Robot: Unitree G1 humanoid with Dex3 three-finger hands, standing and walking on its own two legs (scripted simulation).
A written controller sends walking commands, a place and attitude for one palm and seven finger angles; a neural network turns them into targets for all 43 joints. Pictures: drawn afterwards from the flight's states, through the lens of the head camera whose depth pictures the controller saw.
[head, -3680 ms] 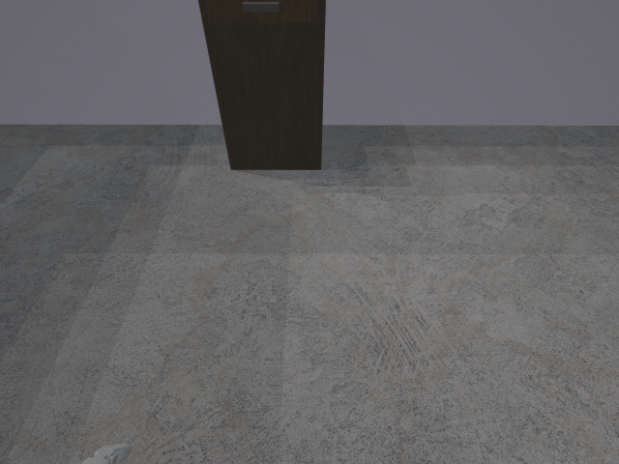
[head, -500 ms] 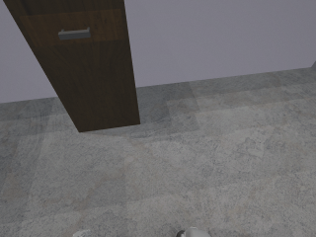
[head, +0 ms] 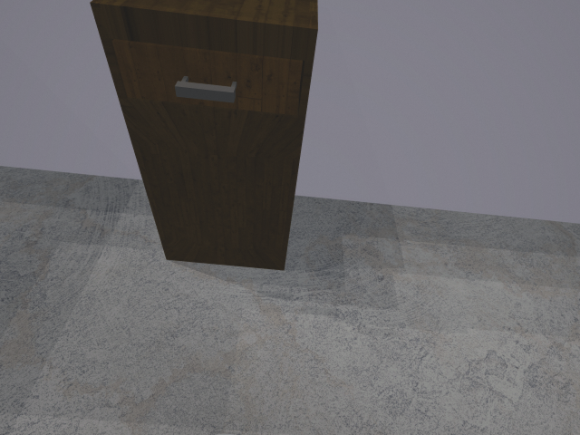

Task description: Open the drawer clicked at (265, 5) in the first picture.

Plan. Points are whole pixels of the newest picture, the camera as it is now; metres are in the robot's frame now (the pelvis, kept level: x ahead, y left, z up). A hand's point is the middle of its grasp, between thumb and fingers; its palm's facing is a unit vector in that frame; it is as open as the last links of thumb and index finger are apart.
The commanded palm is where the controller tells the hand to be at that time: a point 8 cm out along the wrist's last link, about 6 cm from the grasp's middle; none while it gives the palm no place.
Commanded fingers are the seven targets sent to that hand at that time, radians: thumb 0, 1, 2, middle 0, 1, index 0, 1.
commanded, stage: take the last steps up to it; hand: left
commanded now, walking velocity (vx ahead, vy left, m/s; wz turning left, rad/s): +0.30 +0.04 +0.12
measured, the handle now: (207, 87) +0.82 +0.27 +0.04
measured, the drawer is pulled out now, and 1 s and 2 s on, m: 0.00 0.00 0.00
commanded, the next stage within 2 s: come to a stop and stand still in 0.84 s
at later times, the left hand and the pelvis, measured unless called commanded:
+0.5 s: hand out of the picture +0.15 +0.16 -0.15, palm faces +0.07 -0.97 -0.22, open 7.4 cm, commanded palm none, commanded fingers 0.00 0.90 0.90 -0.20 -0.30 -0.20 -0.30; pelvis +0.10 -0.02 +0.01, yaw +2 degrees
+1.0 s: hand (167, 408) +0.19 +0.20 -0.17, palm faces +0.14 -0.98 -0.14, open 7.4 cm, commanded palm none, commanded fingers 0.00 0.90 0.90 -0.20 -0.30 -0.20 -0.30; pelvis +0.26 +0.05 +0.01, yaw +2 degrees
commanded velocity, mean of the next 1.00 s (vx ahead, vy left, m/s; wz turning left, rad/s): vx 0.20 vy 0.01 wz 0.04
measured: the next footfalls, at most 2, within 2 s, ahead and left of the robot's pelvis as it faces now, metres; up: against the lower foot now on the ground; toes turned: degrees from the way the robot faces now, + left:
right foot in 0.46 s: +0.16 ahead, -0.13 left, +0.00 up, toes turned -6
left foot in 0.88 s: +0.33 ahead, +0.15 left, +0.00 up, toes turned +12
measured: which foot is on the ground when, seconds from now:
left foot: down 0.00-0.46, up 0.48-0.86, down 0.88-1.00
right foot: up 0.00-0.44, down 0.46-0.88, up 0.90-1.00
